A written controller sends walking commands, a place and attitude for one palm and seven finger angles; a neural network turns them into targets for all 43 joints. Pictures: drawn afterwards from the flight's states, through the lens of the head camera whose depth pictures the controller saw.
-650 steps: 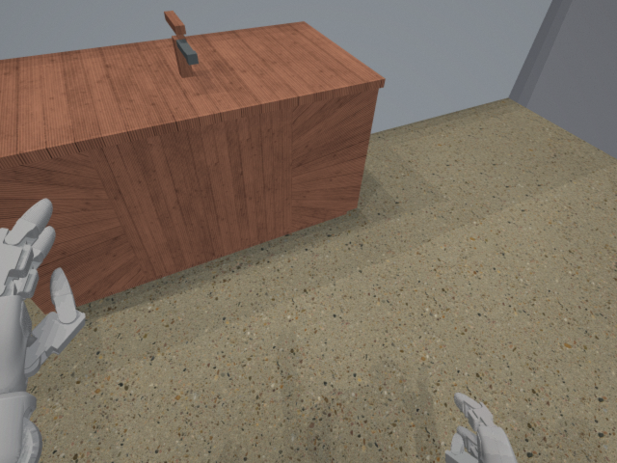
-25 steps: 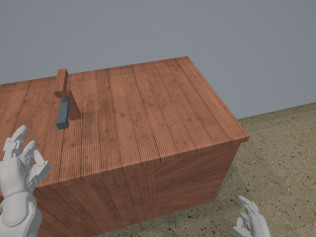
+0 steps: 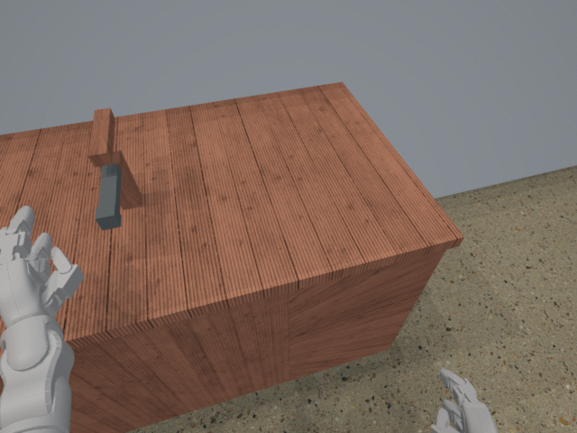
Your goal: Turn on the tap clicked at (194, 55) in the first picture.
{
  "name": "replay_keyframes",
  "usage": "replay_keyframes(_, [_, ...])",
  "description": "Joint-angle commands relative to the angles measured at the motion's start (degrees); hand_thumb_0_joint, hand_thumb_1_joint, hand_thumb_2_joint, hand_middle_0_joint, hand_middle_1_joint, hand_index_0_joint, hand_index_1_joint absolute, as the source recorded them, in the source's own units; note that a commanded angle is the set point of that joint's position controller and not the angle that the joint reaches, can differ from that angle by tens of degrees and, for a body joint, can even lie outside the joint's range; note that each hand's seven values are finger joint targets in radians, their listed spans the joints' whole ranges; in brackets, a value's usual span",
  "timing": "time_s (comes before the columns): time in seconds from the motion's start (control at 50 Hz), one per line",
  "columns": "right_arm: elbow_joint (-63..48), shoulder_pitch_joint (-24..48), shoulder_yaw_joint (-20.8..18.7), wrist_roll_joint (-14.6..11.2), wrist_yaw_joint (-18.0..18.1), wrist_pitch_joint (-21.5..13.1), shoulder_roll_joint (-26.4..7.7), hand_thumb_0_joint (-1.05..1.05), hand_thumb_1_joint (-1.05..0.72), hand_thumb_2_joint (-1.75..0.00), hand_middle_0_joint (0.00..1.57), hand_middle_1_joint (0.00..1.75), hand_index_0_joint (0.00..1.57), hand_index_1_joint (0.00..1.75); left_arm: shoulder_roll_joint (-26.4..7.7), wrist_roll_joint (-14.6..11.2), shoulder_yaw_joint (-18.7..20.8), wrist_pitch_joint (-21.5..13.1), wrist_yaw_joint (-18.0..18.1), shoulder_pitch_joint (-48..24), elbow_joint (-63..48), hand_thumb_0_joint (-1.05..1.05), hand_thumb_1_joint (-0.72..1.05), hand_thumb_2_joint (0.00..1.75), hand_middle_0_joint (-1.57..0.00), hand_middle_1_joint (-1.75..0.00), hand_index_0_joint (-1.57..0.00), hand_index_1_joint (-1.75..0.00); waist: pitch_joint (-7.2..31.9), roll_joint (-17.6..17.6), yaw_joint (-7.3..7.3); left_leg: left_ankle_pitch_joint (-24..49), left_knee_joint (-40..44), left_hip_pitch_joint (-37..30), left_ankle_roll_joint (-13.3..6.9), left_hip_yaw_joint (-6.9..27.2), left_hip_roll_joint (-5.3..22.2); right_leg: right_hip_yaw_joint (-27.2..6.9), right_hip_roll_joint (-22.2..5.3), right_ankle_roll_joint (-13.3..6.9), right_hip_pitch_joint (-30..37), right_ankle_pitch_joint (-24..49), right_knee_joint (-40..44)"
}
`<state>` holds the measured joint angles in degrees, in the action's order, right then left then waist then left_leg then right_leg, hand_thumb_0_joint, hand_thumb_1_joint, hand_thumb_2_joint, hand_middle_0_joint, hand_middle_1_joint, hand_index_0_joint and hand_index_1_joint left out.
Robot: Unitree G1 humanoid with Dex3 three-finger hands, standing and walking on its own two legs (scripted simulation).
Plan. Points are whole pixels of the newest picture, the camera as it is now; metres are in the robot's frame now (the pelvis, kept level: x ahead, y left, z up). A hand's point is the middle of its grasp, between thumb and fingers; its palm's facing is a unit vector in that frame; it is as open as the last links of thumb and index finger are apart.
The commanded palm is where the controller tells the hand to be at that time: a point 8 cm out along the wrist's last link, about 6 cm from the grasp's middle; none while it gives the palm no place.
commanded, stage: reach beside the lever's end, fingers flat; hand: left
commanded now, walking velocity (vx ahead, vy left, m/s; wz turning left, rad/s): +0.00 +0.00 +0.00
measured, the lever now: (108, 217) +0.40 +0.32 +0.06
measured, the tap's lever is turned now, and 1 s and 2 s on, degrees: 0 0 9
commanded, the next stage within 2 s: push the lever round in 1.10 s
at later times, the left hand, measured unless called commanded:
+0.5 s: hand (87, 244) +0.35 +0.33 +0.06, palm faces +0.55 -0.83 -0.07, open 7.7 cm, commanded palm +0.31 +0.36 +0.06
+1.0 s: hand (98, 237) +0.38 +0.33 +0.04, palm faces +0.55 -0.83 -0.07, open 7.8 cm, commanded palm +0.33 +0.36 +0.04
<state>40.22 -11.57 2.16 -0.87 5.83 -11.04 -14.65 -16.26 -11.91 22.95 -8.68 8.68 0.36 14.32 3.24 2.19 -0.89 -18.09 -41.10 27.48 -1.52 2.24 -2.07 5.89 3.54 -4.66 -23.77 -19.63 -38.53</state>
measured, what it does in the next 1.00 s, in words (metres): stands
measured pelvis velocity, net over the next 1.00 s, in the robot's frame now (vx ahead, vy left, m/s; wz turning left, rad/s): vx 0.01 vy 0.03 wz -0.03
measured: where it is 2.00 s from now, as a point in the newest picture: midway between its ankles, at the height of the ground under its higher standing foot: outside the picture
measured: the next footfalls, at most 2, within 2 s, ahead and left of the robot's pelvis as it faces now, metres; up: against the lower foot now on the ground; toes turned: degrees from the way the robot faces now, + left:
none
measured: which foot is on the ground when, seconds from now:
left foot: down 0.00-1.00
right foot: down 0.00-1.00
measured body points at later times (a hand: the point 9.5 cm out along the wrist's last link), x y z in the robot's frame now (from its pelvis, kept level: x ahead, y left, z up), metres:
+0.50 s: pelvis +0.00 +0.03 -0.01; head +0.05 +0.03 +0.44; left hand +0.32 +0.37 +0.07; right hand +0.13 -0.23 -0.11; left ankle +0.03 +0.10 -0.72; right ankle +0.00 -0.07 -0.72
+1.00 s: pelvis +0.01 +0.03 -0.02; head +0.06 +0.04 +0.43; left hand +0.34 +0.37 +0.05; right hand +0.09 -0.24 -0.13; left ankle +0.03 +0.10 -0.72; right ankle +0.00 -0.07 -0.72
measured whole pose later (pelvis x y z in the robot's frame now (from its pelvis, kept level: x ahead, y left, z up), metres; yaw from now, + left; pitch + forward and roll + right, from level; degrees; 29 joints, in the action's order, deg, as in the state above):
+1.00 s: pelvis +0.01 +0.03 -0.02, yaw -2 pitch +12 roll -3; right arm 39.5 -17.3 1.1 1.0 2.4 -2.3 -15.2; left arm -20.4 -7.8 26.4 -19.0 9.2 -16.3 37.0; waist 6.2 1.4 2.5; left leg -21.9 -49.6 39.7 -3.5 1.0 -2.0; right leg 5.1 3.4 -2.6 -35.3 -22.1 -45.1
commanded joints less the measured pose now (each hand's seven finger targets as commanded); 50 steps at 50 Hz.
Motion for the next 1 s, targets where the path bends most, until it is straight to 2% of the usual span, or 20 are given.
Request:
replay_keyframes(0.0, [-7.48,3.97,-2.92,0.32,0.36,-2.61,-7.65,0.0,-0.9,-0.9,0.2,0.3,0.2,0.3,-13.66,0.94,3.25,-6.18,0.17,-15.47,-11.01,0.0,0.9,0.9,-0.17,-0.21,-0.17,-0.21,11.67,1.91,0.38,7.83,4.91,-5.78,-0.57,2.59,0.63,-5.1,-3.16,3.1,2.44,10.85,5.84])
replay_keyframes(0.12, [-7.25,2.79,-2.99,0.36,0.26,-1.33,-8.26,0.0,-0.9,-0.9,0.2,0.3,0.2,0.3,-14.87,1.18,3.31,-6.92,-0.38,-19.42,-5.58,0.0,0.9,0.9,-0.16,-0.19,-0.16,-0.19,12.39,1.09,1.04,6.85,4.29,-4.26,-0.45,3.02,0.66,-4.9,-2.92,3.1,1.01,9.8,5.13])
replay_keyframes(0.18, [-6.99,1.82,-3.16,0.58,0.28,-0.55,-8.44,0.0,-0.9,-0.9,0.2,0.3,0.2,0.3,-18.06,1.54,6.24,-7.43,-0.12,-20.83,-3.64,0.0,0.9,0.9,-0.16,-0.19,-0.16,-0.19,13.78,2.67,0.24,8.37,3.96,-3.88,-0.28,3.23,0.71,-4.82,-2.8,2.88,1.44,10.75,4.32])
replay_keyframes(0.28, [-6.92,0.53,-3.36,0.93,-0.39,0.57,-8.57,0.0,-0.9,-0.9,0.2,0.3,0.2,0.3,-17.98,2.42,5.87,-9.14,0.3,-23.0,-1.56,0.0,0.9,0.9,-0.16,-0.17,-0.16,-0.17,14.51,3.88,0.87,10.85,3.05,-4.47,0.37,4.12,1.35,-4.16,-2.27,2.66,-0.95,11.07,2.74])
replay_keyframes(0.34, [-6.66,-0.16,-3.51,1.07,-0.67,0.75,-8.94,0.0,-0.9,-0.9,0.2,0.3,0.2,0.3,-15.02,2.52,2.38,-9.99,0.08,-26.01,0.85,0.0,0.9,0.9,-0.16,-0.17,-0.16,-0.17,13.63,3.38,2.17,9.16,2.82,-4.85,0.78,5.02,1.82,-3.85,-1.95,2.64,-4.13,8.73,2.35])
replay_keyframes(0.42, [-6.47,-1.24,-3.64,1.04,-0.55,1.77,-9.47,0.0,-0.9,-0.9,0.2,0.3,0.2,0.3,-16.81,2.74,3.27,-10.24,-0.15,-29.4,4.56,0.0,0.9,0.9,-0.15,-0.16,-0.15,-0.16,14.51,1.33,2.55,8.0,2.51,-3.38,0.91,5.44,1.69,-3.79,-1.94,2.69,-4.78,7.81,1.66])
replay_keyframes(0.44, [-6.66,-1.47,-3.66,1.14,-0.58,1.89,-9.52,0.0,-0.9,-0.9,0.2,0.3,0.2,0.3,-16.54,2.84,2.99,-10.24,-0.29,-29.34,5.39,0.0,0.9,0.9,-0.15,-0.15,-0.15,-0.15,15.53,2.45,2.2,8.16,2.36,-3.36,0.96,5.32,1.63,-3.83,-2.0,2.67,-4.91,7.66,1.3])
replay_keyframes(0.48, [-6.06,-2.16,-3.77,1.32,-0.5,2.53,-9.71,0.0,-0.9,-0.9,0.2,0.3,0.2,0.3,-20.28,3.32,6.44,-10.67,0.25,-30.26,6.65,0.0,0.9,0.9,-0.15,-0.15,-0.15,-0.15,16.23,3.53,1.64,9.5,1.96,-3.38,1.14,5.42,1.75,-3.96,-1.93,2.57,-5.03,8.14,0.91])
replay_keyframes(0.52, [-6.46,-2.58,-3.66,1.6,-0.82,2.9,-9.51,0.0,-0.9,-0.9,0.2,0.3,0.2,0.3,-19.26,3.77,4.53,-11.76,0.6,-34.1,5.62,0.0,0.9,0.9,-0.15,-0.15,-0.15,-0.15,18.07,5.07,2.48,11.07,1.16,-4.39,1.59,5.58,1.84,-3.83,-1.92,2.61,-6.07,8.46,-0.1])
replay_keyframes(0.58, [-5.75,-3.77,-4.05,2.04,-1.26,3.35,-9.83,0.0,-0.9,-0.9,0.2,0.3,0.2,0.3,-21.43,4.69,6.57,-13.53,1.21,-35.11,6.45,0.0,0.9,0.9,-0.15,-0.15,-0.15,-0.15,19.89,6.67,2.22,14.06,0.15,-5.92,2.24,6.44,2.44,-3.65,-1.64,2.41,-8.0,8.34,-1.34])
replay_keyframes(0.66, [-5.93,-4.83,-4.06,2.11,-1.74,4.39,-10.11,0.0,-0.9,-0.9,0.2,0.3,0.2,0.3,-20.57,4.51,5.43,-13.71,0.21,-34.67,11.94,0.0,0.9,0.9,-0.15,-0.15,-0.15,-0.15,19.02,4.28,2.92,13.79,-0.73,-3.24,2.08,5.99,2.38,-3.65,-1.41,2.51,-8.69,8.35,-1.67])
replay_keyframes(0.68, [-5.4,-5.38,-4.07,1.96,-1.58,4.91,-10.37,0.0,-0.9,-0.9,0.2,0.3,0.2,0.3,-22.58,4.9,7.18,-13.32,0.09,-35.4,14.27,0.0,0.9,0.9,-0.15,-0.15,-0.15,-0.15,18.1,4.08,2.94,13.82,-0.92,-2.32,1.84,5.93,2.43,-3.83,-1.47,2.5,-8.8,8.5,-1.66])
replay_keyframes(0.74, [-6.65,-5.61,-4.13,1.69,-1.82,5.43,-10.33,0.0,-0.9,-0.9,0.2,0.3,0.2,0.3,-20.73,4.06,5.56,-12.75,-1.22,-34.24,14.45,0.0,0.9,0.9,-0.15,-0.15,-0.15,-0.15,18.85,4.1,2.24,12.64,-0.27,-2.24,2.0,5.93,2.41,-3.57,-1.33,2.44,-8.19,7.6,-1.38])
replay_keyframes(0.8, [-6.92,-6.56,-4.66,1.84,-2.36,5.65,-10.39,0.0,-0.9,-0.9,0.2,0.3,0.2,0.3,-19.65,3.89,5.03,-13.48,-0.87,-32.59,10.72,0.0,0.9,0.9,-0.15,-0.15,-0.15,-0.15,22.67,6.28,2.07,19.73,-1.36,-6.84,2.61,6.57,3.0,-3.42,-1.08,2.54,-8.72,9.49,-1.97])
replay_keyframes(0.86, [-6.92,-6.39,-4.73,1.93,-2.87,6.08,-10.36,0.0,-0.9,-0.9,0.2,0.3,0.2,0.3,-19.45,3.61,5.28,-14.15,-0.04,-31.82,9.67,0.0,0.9,0.9,-0.15,-0.15,-0.15,-0.15,21.06,3.7,2.4,19.66,-1.66,-5.1,2.55,6.28,3.03,-3.29,-0.8,2.66,-8.22,10.17,-1.98])
replay_keyframes(0.88, [-6.47,-6.39,-4.73,1.87,-2.74,6.36,-10.48,0.0,-0.9,-0.9,0.2,0.3,0.2,0.3,-21.55,4.06,7.55,-14.11,0.45,-30.38,10.93,0.0,0.9,0.9,-0.15,-0.15,-0.15,-0.15,20.25,4.05,1.75,19.48,-1.59,-3.86,2.38,6.24,3.07,-3.56,-0.89,2.6,-7.92,9.99,-2.1])
replay_keyframes(0.9, [-6.7,-6.08,-4.55,1.83,-2.87,6.46,-10.14,0.0,-0.9,-0.9,0.2,0.3,0.2,0.3,-19.75,3.97,5.66,-14.53,0.66,-32.98,9.46,0.0,0.9,0.9,-0.15,-0.15,-0.15,-0.15,19.55,3.85,2.74,17.99,-1.64,-3.45,2.17,5.89,2.8,-3.48,-0.93,2.72,-8.06,10.05,-2.2])
replay_keyframes(0.92, [-6.77,-6.0,-4.73,1.84,-2.86,6.57,-10.21,0.0,-0.9,-0.9,0.2,0.3,0.2,0.3,-20.93,4.04,7.18,-14.48,0.98,-31.29,10.48,0.0,0.9,0.9,-0.15,-0.15,-0.15,-0.15,19.23,3.61,2.04,16.82,-1.47,-2.47,2.09,5.86,2.76,-3.53,-0.89,2.6,-7.86,9.45,-2.22])
replay_keyframes(0.94, [-6.87,-5.6,-4.55,1.86,-2.82,6.64,-10.15,0.0,-0.9,-0.9,0.2,0.3,0.2,0.3,-20.07,4.04,6.18,-14.59,0.97,-32.44,10.08,0.0,0.9,0.9,-0.15,-0.15,-0.15,-0.15,18.34,3.54,2.79,15.05,-1.36,-2.04,1.86,5.51,2.61,-3.56,-0.97,2.7,-8.16,9.04,-1.95])
replay_keyframes(0.98, [-6.73,-5.33,-4.51,1.78,-2.51,6.92,-10.24,0.0,-0.9,-0.9,0.2,0.3,0.2,0.3,-22.99,4.74,8.39,-14.83,1.23,-32.69,9.64,0.0,0.9,0.9,-0.15,-0.15,-0.15,-0.15,18.39,4.99,2.22,14.48,-1.31,-1.41,1.52,5.24,2.51,-4.02,-1.15,2.52,-7.5,9.03,-2.06])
